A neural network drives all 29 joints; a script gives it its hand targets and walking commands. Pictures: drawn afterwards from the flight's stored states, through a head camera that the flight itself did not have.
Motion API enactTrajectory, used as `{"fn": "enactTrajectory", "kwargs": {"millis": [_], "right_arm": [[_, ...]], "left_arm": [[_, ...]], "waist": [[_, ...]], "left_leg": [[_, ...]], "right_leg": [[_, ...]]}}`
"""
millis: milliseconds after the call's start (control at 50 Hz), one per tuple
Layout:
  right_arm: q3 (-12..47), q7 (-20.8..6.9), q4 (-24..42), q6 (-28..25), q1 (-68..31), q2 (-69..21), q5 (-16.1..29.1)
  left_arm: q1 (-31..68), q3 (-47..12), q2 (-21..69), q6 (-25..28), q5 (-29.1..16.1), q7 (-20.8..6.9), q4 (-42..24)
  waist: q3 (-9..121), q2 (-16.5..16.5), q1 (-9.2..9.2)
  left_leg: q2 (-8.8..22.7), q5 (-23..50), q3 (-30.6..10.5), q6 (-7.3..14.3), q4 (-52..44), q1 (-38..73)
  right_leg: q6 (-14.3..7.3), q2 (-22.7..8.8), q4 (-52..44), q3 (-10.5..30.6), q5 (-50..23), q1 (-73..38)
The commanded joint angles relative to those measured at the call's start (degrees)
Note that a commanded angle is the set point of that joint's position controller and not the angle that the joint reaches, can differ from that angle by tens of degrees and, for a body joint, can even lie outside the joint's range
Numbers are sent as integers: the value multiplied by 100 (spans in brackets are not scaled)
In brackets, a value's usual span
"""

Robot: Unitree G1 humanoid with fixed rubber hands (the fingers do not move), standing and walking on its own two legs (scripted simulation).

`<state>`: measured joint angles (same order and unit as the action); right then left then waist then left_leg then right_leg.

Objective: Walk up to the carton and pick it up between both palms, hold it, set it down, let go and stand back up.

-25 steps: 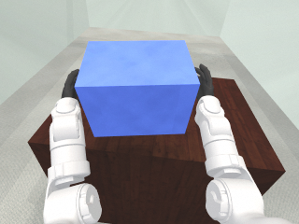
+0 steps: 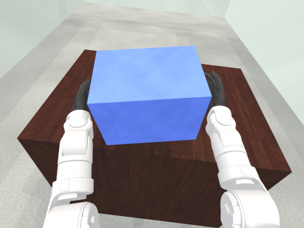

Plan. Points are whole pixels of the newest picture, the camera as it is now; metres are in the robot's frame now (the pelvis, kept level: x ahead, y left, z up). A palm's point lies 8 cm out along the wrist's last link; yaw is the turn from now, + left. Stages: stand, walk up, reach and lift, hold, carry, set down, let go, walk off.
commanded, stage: set down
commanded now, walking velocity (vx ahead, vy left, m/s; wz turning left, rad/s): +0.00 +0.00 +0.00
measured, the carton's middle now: (148, 97) +0.42 -0.01 +0.15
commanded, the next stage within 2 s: none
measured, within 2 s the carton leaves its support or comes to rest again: neither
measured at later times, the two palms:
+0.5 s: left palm (83, 116) +0.38 +0.16 +0.11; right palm (210, 109) +0.38 -0.18 +0.14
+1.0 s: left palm (89, 120) +0.40 +0.16 +0.08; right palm (207, 113) +0.40 -0.18 +0.11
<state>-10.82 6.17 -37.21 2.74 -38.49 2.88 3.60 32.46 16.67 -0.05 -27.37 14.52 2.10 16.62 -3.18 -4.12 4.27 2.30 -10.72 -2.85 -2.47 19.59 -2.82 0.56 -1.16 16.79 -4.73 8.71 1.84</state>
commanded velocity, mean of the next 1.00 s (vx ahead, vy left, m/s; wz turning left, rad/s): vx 0.00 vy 0.00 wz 0.00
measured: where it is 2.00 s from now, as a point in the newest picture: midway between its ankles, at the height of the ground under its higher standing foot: outside the picture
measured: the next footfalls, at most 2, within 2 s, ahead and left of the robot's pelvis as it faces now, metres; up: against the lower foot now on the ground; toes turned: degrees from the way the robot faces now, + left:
none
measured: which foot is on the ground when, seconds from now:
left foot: down 0.00-1.00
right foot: down 0.00-1.00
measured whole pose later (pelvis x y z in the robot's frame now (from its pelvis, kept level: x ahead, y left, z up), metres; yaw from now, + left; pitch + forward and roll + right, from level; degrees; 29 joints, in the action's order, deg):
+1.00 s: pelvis +0.01 +0.00 +0.00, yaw -1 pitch +1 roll +0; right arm -26.5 2.6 -53.5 -7.1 -41.5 0.0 -11.4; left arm 36.8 21.0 0.4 -10.0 13.6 3.8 43.6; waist 1.8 -1.5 1.2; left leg 2.4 -9.8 -1.7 -2.6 17.7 -8.7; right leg 0.6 -1.2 16.3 -3.7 8.2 8.9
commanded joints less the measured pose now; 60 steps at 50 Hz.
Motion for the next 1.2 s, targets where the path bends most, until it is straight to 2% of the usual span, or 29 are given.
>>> {"fn": "enactTrajectory", "kwargs": {"millis": [0,80,140,300,360,500,560,640,760,840,940,1080,1120,1180], "right_arm": [[2053,-797,1215,-386,-4276,-2680,-62],[1781,-831,863,-469,-4220,-2635,-281],[1640,-863,807,-602,-4261,-2633,-451],[1510,-955,592,-957,-4464,-2703,-612],[1496,-989,428,-1002,-4528,-2732,-631],[1090,-1106,-200,-1000,-4688,-2786,-832],[930,-1157,-435,-1011,-4657,-2786,-943],[625,-1224,-747,-1014,-4594,-2738,-1167],[324,-1295,-916,-1083,-4481,-2843,-1454],[188,-1326,-928,-1212,-4457,-2848,-1655],[332,-1328,-930,-1376,-4411,-2932,-1688],[425,-1345,-1034,-1451,-4327,-2907,-1659],[489,-1348,-1027,-1486,-4384,-2917,-1636],[455,-1355,-1174,-1473,-4314,-2914,-1647]], "left_arm": [[4766,-2615,2774,644,-555,-1027,-1060],[4732,-2377,2758,718,-459,-1118,-726],[4761,-2316,2831,859,-445,-1129,-531],[5288,-2677,3108,1395,-655,-924,-461],[5421,-2690,3140,1534,-661,-843,-294],[5699,-2316,3088,1664,-575,-791,268],[5636,-2067,3012,1735,-461,-773,613],[5584,-1643,2834,1804,-306,-808,996],[5630,-1337,2724,1995,-203,-814,1327],[5766,-1432,2802,2201,-280,-753,1364],[5914,-1704,2926,2503,-444,-661,1346],[5849,-1862,3009,2665,-536,-601,1450],[5879,-1882,3011,2730,-564,-589,1533],[5873,-1797,2943,2813,-554,-585,1674]], "waist": [[3382,611,-81],[3112,553,-42],[3145,511,-20],[3774,624,71],[3860,634,41],[3775,623,-114],[3731,576,-208],[3496,452,-312],[3556,414,-355],[3948,473,-293],[4537,475,-217],[4763,508,-188],[4891,504,-228],[4829,483,-219]], "left_leg": [[-588,1956,538,-211,-172,401],[-578,1756,586,-195,-261,351],[-559,1936,593,-236,-223,415],[-484,2634,556,-429,65,842],[-455,2633,539,-442,100,831],[-461,1844,629,-328,-156,444],[-458,1826,682,-296,-198,278],[-471,1430,757,-213,-386,2],[-480,1303,848,-161,-479,-206],[-442,1659,821,-246,-344,35],[-402,2350,773,-358,-76,195],[-363,2791,715,-455,69,212],[-356,2924,695,-459,131,162],[-349,2817,707,-442,97,-44]], "right_leg": [[236,309,157,-231,-2393,-1649],[237,288,111,-274,-2262,-1637],[236,309,104,-317,-2351,-1600],[155,370,148,-377,-2473,-1271],[142,363,146,-370,-2426,-1173],[142,276,107,-304,-1915,-1063],[163,260,114,-280,-2046,-1173],[208,218,104,-243,-1939,-1290],[256,164,126,-187,-2074,-1423],[234,186,157,-234,-2246,-1227],[246,232,299,-235,-2898,-1230],[225,275,375,-241,-3194,-1097],[215,268,406,-212,-3364,-1105],[223,249,442,-182,-3457,-1225]]}}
